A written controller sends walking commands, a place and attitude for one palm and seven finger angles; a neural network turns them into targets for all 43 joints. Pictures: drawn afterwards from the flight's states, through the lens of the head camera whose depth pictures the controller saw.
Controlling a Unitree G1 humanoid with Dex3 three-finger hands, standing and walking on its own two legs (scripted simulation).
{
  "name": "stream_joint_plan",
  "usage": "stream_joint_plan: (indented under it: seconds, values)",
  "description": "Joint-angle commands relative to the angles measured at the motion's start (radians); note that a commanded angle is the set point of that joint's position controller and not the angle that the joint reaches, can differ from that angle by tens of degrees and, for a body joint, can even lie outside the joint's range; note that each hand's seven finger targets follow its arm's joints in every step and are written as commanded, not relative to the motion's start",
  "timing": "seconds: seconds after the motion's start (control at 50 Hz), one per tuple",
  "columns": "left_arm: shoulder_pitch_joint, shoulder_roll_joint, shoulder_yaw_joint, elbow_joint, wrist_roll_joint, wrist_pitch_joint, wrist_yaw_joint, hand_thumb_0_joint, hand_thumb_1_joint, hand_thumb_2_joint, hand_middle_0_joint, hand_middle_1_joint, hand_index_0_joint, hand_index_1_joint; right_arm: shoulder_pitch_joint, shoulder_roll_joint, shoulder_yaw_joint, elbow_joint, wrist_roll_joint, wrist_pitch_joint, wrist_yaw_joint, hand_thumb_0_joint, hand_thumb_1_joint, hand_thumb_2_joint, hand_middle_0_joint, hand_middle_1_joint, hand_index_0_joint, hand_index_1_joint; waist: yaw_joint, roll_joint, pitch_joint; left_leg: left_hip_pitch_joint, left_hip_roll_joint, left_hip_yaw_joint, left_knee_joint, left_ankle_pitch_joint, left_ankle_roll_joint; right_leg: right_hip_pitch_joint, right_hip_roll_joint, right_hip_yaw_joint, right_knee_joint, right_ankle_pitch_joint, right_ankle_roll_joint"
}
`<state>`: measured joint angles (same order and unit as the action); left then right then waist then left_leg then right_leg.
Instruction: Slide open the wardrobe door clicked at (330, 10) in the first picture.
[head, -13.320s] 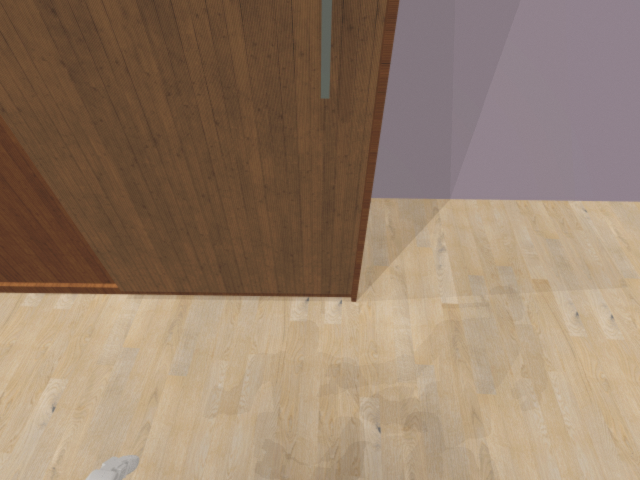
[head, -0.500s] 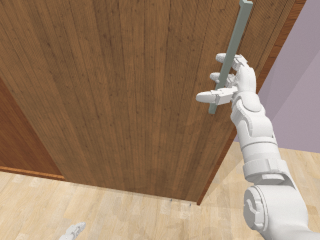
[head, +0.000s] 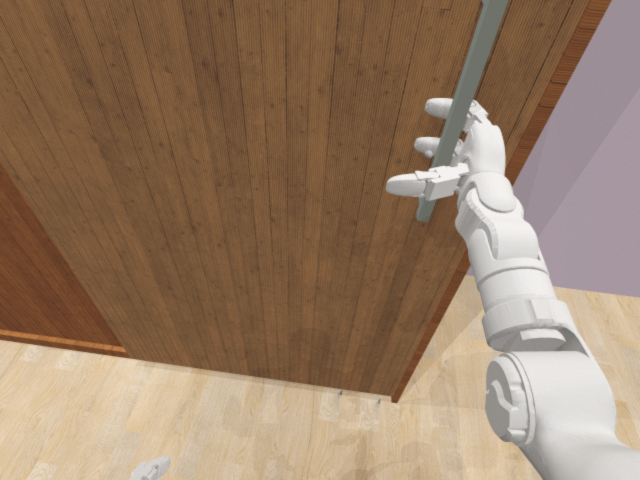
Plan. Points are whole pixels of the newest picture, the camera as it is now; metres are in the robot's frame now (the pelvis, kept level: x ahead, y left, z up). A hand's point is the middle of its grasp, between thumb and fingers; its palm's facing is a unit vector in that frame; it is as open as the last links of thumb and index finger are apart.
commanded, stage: slide the fingers in behind the handle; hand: right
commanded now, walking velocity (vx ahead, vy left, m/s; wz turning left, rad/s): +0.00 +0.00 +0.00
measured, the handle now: (450, 122) +0.51 -0.11 +0.23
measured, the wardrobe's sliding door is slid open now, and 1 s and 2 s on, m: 0.00 0.00 0.00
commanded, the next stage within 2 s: grip the handle and tug to test in 0.08 s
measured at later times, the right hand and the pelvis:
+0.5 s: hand (428, 154) +0.46 -0.08 +0.21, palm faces +0.02 +1.00 +0.02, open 11.5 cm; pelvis +0.00 -0.01 +0.00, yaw +1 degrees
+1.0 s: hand (430, 155) +0.45 -0.08 +0.21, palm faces +0.04 +1.00 +0.01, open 5.2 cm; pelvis +0.01 +0.00 +0.00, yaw +0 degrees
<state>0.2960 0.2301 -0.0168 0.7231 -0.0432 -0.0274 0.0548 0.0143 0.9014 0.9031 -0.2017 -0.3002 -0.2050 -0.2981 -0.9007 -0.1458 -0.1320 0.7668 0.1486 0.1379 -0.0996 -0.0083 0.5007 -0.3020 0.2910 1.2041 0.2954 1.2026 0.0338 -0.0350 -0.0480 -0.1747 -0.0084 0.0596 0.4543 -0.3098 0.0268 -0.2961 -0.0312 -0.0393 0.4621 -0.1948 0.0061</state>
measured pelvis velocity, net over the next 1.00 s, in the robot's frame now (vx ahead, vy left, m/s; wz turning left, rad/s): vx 0.01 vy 0.00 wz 0.01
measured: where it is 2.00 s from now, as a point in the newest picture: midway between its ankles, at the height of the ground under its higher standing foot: outside the picture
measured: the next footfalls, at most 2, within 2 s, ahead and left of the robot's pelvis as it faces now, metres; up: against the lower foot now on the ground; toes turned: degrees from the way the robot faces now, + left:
none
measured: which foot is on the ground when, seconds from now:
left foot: down 0.00-1.00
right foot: down 0.00-1.00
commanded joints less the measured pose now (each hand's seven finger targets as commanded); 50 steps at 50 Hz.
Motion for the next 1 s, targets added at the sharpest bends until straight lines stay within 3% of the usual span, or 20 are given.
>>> stream_joint_plan:
  seconds: [0.0, 0.06, 0.08, 0.16, 0.3, 0.38, 0.46, 0.5, 0.54, 0.6, 0.64, 0.68, 0.74, 0.76, 0.8, 0.84, 0.88, 0.9, 0.96, 0.98]
  values:
    - [-0.047, 0.119, 0.044, -0.134, 0.001, -0.049, 0.004, 0.000, 0.900, 0.900, -0.200, -0.300, -0.200, -0.300, -0.522, -0.141, -0.037, -0.256, -0.003, -0.089, 0.007, 0.000, 0.500, -0.300, 0.300, 1.200, 0.300, 1.200, -0.002, 0.101, -0.313, -0.019, -0.012, -0.034, -0.056, 0.412, -0.014, 0.239, 0.033, 0.019, -0.002, 0.240, -0.056]
    - [-0.040, 0.126, 0.050, -0.139, 0.002, -0.047, 0.003, 0.000, 0.900, 0.900, -0.200, -0.300, -0.200, -0.300, -0.458, -0.177, -0.074, -0.257, -0.007, -0.087, 0.004, 0.000, 0.500, -0.300, 0.300, 1.200, 0.300, 1.200, -0.017, 0.134, -0.312, 0.005, -0.013, -0.032, -0.059, 0.424, -0.016, 0.227, 0.030, 0.013, -0.004, 0.250, -0.058]
    - [-0.049, 0.125, 0.046, -0.142, 0.001, -0.046, 0.004, 0.000, 0.900, 0.900, -0.200, -0.300, -0.200, -0.300, -0.470, -0.178, -0.068, -0.276, -0.010, -0.084, 0.006, 0.000, 0.500, -0.300, 0.300, 1.200, 0.300, 1.200, -0.014, 0.106, -0.309, 0.002, -0.011, -0.038, -0.057, 0.435, -0.016, 0.225, 0.033, 0.010, -0.006, 0.251, -0.058]
    - [-0.051, 0.123, 0.051, -0.148, -0.003, -0.043, 0.004, 0.000, 0.900, 0.900, -0.200, -0.300, -0.200, -0.300, -0.462, -0.145, -0.037, -0.305, -0.015, -0.068, 0.004, 0.000, 0.500, -0.300, 0.300, 1.200, 0.300, 1.200, -0.007, 0.099, -0.299, -0.014, -0.015, -0.031, -0.063, 0.422, -0.016, 0.247, 0.028, 0.008, -0.001, 0.258, -0.057]
    - [-0.053, 0.118, 0.047, -0.135, -0.001, -0.045, 0.009, 0.000, 0.900, 0.900, -0.200, -0.300, -0.200, -0.300, -0.535, -0.119, -0.014, -0.314, -0.010, -0.046, -0.008, 0.000, 0.173, -0.440, 0.335, 1.247, 0.335, 1.247, 0.010, 0.056, -0.292, -0.058, -0.017, -0.033, -0.069, 0.372, -0.012, 0.271, 0.025, 0.019, -0.002, 0.237, -0.052]
    - [-0.052, 0.122, 0.046, -0.135, 0.001, -0.038, 0.008, 0.000, 0.900, 0.900, -0.200, -0.300, -0.200, -0.300, -0.500, -0.134, -0.031, -0.292, -0.014, -0.046, -0.014, 0.000, -0.013, -0.520, 0.355, 1.273, 0.355, 1.273, 0.002, 0.085, -0.305, -0.031, -0.016, -0.031, -0.059, 0.406, -0.010, 0.263, 0.024, 0.021, -0.002, 0.269, -0.051]
    - [-0.045, 0.122, 0.048, -0.136, 0.003, -0.036, 0.006, 0.000, 0.900, 0.900, -0.200, -0.300, -0.200, -0.300, -0.509, -0.094, -0.002, -0.284, -0.017, -0.046, -0.019, 0.000, -0.200, -0.600, 0.375, 1.300, 0.375, 1.300, 0.010, 0.099, -0.301, -0.043, -0.018, -0.023, -0.061, 0.389, -0.009, 0.275, 0.020, 0.027, -0.004, 0.269, -0.049]
    - [-0.056, 0.115, 0.047, -0.140, 0.001, -0.038, 0.004, 0.000, 0.900, 0.900, -0.200, -0.300, -0.200, -0.300, -0.527, -0.067, 0.020, -0.320, -0.015, -0.051, -0.018, 0.000, -0.293, -0.640, 0.385, 1.313, 0.385, 1.313, 0.012, 0.056, -0.324, -0.053, -0.018, -0.027, -0.054, 0.405, -0.007, 0.305, 0.020, 0.026, 0.003, 0.289, -0.046]
    - [-0.051, 0.114, 0.046, -0.135, 0.001, -0.040, 0.004, 0.000, 0.900, 0.900, -0.200, -0.300, -0.200, -0.300, -0.529, -0.055, 0.028, -0.308, -0.010, -0.046, -0.019, 0.000, -0.387, -0.680, 0.395, 1.327, 0.395, 1.327, 0.019, 0.082, -0.307, -0.063, -0.020, -0.024, -0.057, 0.402, -0.008, 0.302, 0.019, 0.029, 0.004, 0.285, -0.046]
    - [-0.060, 0.117, 0.049, -0.143, 0.002, -0.041, 0.003, 0.000, 0.900, 0.900, -0.200, -0.300, -0.200, -0.300, -0.500, -0.090, -0.007, -0.346, -0.003, -0.049, -0.017, 0.000, -0.527, -0.740, 0.410, 1.347, 0.410, 1.347, -0.001, 0.074, -0.349, -0.025, -0.018, -0.029, -0.051, 0.446, -0.008, 0.306, 0.021, 0.023, 0.007, 0.320, -0.048]
    - [-0.061, 0.113, 0.046, -0.144, 0.001, -0.041, 0.001, 0.000, 0.900, 0.900, -0.200, -0.300, -0.200, -0.300, -0.497, -0.056, 0.026, -0.348, -0.007, -0.043, -0.010, 0.000, -0.620, -0.780, 0.420, 1.360, 0.420, 1.360, 0.007, 0.088, -0.325, -0.031, -0.019, -0.025, -0.050, 0.452, -0.009, 0.298, 0.022, 0.024, 0.007, 0.319, -0.048]
    - [-0.063, 0.119, 0.047, -0.144, 0.001, -0.036, 0.004, 0.000, 0.900, 0.900, -0.200, -0.300, -0.200, -0.300, -0.481, -0.086, 0.001, -0.343, -0.005, -0.037, -0.012, 0.000, -0.713, -0.820, 0.430, 1.373, 0.430, 1.373, 0.003, 0.106, -0.313, -0.024, -0.019, -0.025, -0.055, 0.448, -0.010, 0.285, 0.021, 0.023, 0.002, 0.311, -0.050]
    - [-0.069, 0.113, 0.046, -0.149, 0.002, -0.037, 0.003, 0.000, 0.900, 0.900, -0.200, -0.300, -0.200, -0.300, -0.467, -0.088, -0.003, -0.375, -0.008, -0.031, -0.009, 0.000, -0.853, -0.880, 0.445, 1.393, 0.445, 1.393, -0.006, 0.071, -0.334, -0.013, -0.018, -0.028, -0.051, 0.471, -0.008, 0.295, 0.025, 0.018, 0.006, 0.327, -0.050]
    - [-0.066, 0.120, 0.047, -0.148, 0.003, -0.032, 0.003, 0.000, 0.900, 0.900, -0.200, -0.300, -0.200, -0.300, -0.437, -0.111, -0.022, -0.363, -0.008, -0.028, -0.010, 0.000, -0.900, -0.900, 0.450, 1.400, 0.450, 1.400, -0.014, 0.097, -0.331, 0.008, -0.018, -0.024, -0.054, 0.474, -0.008, 0.282, 0.027, 0.019, 0.005, 0.330, -0.051]
    - [-0.074, 0.112, 0.044, -0.152, 0.000, -0.029, 0.003, 0.000, 0.900, 0.900, -0.200, -0.300, -0.200, -0.300, -0.460, -0.081, 0.010, -0.392, -0.009, -0.023, -0.004, 0.000, -0.900, -0.900, 0.450, 1.400, 0.450, 1.400, -0.005, 0.059, -0.320, -0.008, -0.017, -0.026, -0.052, 0.476, -0.007, 0.291, 0.026, 0.018, 0.004, 0.329, -0.049]
    - [-0.074, 0.112, 0.045, -0.154, -0.001, -0.030, 0.003, 0.000, 0.900, 0.900, -0.200, -0.300, -0.200, -0.300, -0.448, -0.058, 0.024, -0.391, -0.007, -0.013, -0.005, 0.000, -0.900, -0.900, 0.450, 1.400, 0.450, 1.400, -0.001, 0.081, -0.308, -0.020, -0.020, -0.021, -0.055, 0.462, -0.008, 0.291, 0.026, 0.022, 0.004, 0.321, -0.049]
    - [-0.079, 0.115, 0.047, -0.154, 0.000, -0.028, 0.005, 0.000, 0.900, 0.900, -0.200, -0.300, -0.200, -0.300, -0.452, -0.081, 0.009, -0.408, -0.007, -0.014, -0.008, 0.000, -0.900, -0.900, 0.450, 1.400, 0.450, 1.400, -0.003, 0.062, -0.324, -0.008, -0.017, -0.025, -0.054, 0.474, -0.007, 0.302, 0.026, 0.021, 0.005, 0.336, -0.050]
    - [-0.080, 0.112, 0.046, -0.156, -0.001, -0.028, 0.004, 0.000, 0.900, 0.900, -0.200, -0.300, -0.200, -0.300, -0.439, -0.052, 0.029, -0.406, -0.004, -0.009, -0.004, 0.000, -0.900, -0.900, 0.450, 1.400, 0.450, 1.400, -0.001, 0.081, -0.317, -0.014, -0.019, -0.023, -0.054, 0.480, -0.008, 0.303, 0.027, 0.021, 0.007, 0.339, -0.051]
    - [-0.076, 0.119, 0.048, -0.150, -0.001, -0.025, 0.008, 0.000, 0.900, 0.900, -0.200, -0.300, -0.200, -0.300, -0.445, -0.063, 0.026, -0.387, -0.003, -0.002, -0.003, 0.000, -0.900, -0.900, 0.450, 1.400, 0.450, 1.400, 0.006, 0.101, -0.300, -0.013, -0.018, -0.022, -0.064, 0.461, -0.012, 0.294, 0.026, 0.020, 0.002, 0.317, -0.051]
    - [-0.079, 0.116, 0.047, -0.151, -0.001, -0.025, 0.008, 0.000, 0.900, 0.900, -0.200, -0.300, -0.200, -0.300, -0.469, -0.066, 0.029, -0.404, -0.007, -0.004, -0.005, 0.000, -0.900, -0.900, 0.450, 1.400, 0.450, 1.400, 0.006, 0.076, -0.311, -0.019, -0.017, -0.027, -0.060, 0.463, -0.010, 0.302, 0.026, 0.022, 0.002, 0.319, -0.051]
